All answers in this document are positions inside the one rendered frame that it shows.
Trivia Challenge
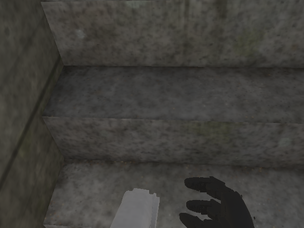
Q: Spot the robot right hand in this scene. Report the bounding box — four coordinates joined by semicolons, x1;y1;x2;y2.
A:
179;176;256;228

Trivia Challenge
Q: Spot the robot left thigh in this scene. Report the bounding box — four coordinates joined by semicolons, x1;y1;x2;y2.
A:
110;188;160;228

